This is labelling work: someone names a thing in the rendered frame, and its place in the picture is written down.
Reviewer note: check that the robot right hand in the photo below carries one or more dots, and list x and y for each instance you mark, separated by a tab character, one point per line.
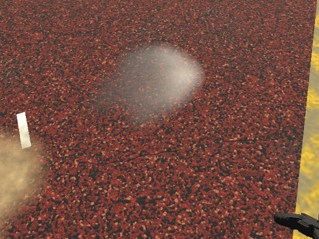
304	223

